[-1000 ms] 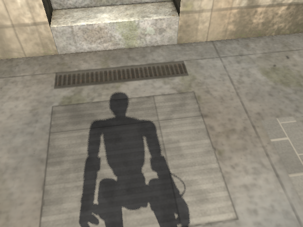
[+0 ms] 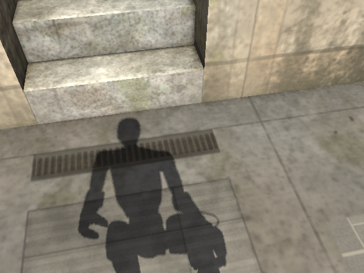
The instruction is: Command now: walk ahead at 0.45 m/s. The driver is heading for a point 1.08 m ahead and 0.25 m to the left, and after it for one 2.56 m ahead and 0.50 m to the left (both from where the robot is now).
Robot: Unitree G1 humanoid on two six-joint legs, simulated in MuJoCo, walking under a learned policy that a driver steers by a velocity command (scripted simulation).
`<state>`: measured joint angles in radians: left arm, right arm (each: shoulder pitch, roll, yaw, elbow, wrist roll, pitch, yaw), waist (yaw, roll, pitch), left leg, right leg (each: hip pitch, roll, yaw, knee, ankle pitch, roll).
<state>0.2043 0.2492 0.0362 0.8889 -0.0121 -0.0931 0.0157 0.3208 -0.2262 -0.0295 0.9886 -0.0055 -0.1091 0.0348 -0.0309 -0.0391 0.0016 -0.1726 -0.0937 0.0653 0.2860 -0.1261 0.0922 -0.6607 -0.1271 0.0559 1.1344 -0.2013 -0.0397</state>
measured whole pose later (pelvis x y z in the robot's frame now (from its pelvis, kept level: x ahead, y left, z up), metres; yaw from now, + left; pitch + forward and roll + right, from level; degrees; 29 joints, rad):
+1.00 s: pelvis +0.17 -0.01 +0.00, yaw +27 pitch +3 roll -3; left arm 0.08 0.29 0.09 0.84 0.00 0.00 0.05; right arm 0.22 -0.27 -0.07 0.71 0.01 0.01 -0.04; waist 0.00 -0.03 0.01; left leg -0.29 -0.05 -0.09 0.43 -0.18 0.07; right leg -0.54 0.00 0.06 0.92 -0.29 0.06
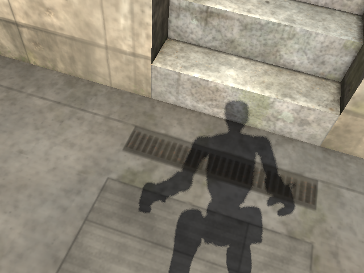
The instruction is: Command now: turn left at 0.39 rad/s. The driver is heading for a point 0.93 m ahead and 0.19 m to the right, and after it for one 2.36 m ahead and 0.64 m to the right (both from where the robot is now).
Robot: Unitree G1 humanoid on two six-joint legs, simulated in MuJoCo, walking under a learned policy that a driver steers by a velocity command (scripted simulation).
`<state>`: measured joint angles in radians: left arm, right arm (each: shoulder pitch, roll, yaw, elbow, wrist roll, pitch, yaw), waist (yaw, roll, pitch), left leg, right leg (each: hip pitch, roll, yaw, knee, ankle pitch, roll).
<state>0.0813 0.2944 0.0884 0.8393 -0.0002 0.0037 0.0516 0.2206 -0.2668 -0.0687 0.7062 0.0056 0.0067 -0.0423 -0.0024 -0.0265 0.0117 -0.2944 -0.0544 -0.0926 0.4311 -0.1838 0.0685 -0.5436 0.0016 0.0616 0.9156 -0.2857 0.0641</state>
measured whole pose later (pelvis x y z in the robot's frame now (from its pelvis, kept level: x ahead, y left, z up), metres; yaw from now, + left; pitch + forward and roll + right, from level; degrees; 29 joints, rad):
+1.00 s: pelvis +0.22 -0.11 -0.04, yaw -15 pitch +2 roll +0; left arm 0.05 0.29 0.06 0.67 -0.02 -0.05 -0.05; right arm 0.37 -0.27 -0.06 0.81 0.02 -0.09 -0.02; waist -0.05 -0.01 0.06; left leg -0.15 0.08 0.02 1.05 -0.51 -0.04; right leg -0.53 0.05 -0.04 0.68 -0.19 -0.10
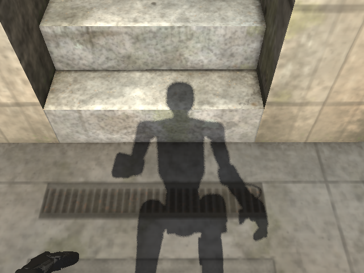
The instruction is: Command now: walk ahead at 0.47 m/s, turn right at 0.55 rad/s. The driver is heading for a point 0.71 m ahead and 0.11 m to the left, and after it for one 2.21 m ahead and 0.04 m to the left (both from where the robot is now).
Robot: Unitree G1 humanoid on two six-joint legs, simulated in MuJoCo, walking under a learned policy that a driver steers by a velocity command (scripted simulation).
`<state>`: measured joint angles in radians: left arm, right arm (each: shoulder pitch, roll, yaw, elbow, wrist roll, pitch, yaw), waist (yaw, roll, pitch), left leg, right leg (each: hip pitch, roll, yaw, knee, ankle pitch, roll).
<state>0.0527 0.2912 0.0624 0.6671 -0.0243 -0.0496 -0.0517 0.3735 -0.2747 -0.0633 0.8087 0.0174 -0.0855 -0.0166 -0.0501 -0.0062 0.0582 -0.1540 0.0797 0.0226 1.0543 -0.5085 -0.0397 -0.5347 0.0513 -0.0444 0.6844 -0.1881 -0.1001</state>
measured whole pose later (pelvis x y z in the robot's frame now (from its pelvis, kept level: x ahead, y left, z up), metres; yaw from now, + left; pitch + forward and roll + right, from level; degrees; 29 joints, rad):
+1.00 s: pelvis +0.58 +0.00 +0.01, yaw +17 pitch +2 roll -1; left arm 0.09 0.31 0.00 0.65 0.06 -0.12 0.00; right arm 0.27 -0.35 -0.05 0.71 0.00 -0.03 -0.03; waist -0.05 0.01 0.03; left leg -0.31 -0.12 -0.22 0.96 -0.55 0.00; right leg -0.47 0.05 0.04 0.51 -0.08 -0.01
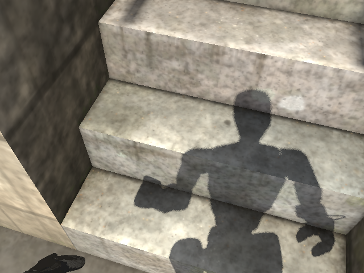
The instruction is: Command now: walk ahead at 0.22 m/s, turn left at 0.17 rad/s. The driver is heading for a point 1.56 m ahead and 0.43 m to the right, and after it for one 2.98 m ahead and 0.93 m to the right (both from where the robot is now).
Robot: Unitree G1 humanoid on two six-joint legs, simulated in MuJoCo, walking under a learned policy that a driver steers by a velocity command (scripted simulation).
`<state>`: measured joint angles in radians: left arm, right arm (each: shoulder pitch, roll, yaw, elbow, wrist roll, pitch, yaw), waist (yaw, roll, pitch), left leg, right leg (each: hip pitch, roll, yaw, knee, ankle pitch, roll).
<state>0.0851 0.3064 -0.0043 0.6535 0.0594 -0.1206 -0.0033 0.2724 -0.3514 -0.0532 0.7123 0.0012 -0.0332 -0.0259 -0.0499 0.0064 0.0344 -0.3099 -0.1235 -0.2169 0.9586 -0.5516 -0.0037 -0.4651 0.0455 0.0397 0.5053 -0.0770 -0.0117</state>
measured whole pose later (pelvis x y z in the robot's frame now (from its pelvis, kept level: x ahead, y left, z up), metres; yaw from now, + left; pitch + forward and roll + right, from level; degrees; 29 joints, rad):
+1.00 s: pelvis +0.03 +0.01 +0.01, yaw -27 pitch +1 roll +3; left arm 0.18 0.27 0.04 0.56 0.02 0.02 0.06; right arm 0.14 -0.27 -0.04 0.64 0.00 0.03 -0.03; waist 0.01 0.01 0.04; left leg -0.36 -0.06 -0.05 0.69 -0.37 -0.06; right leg -0.38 0.05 0.19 0.54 -0.17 0.00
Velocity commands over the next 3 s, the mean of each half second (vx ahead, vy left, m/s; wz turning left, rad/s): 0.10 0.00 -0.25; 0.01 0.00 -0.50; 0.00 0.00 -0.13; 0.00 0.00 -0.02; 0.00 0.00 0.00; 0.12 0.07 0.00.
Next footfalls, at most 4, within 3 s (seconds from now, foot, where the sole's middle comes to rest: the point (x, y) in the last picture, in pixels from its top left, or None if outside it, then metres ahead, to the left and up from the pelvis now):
0.26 left None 0.13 0.12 -0.76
0.58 right None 0.08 -0.13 -0.76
1.04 left None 0.13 0.10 -0.76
1.34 right None -0.03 -0.09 -0.76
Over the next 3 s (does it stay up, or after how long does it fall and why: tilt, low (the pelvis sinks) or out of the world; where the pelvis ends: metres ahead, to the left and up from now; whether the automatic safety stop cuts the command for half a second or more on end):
stays up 0.06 0.06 0.02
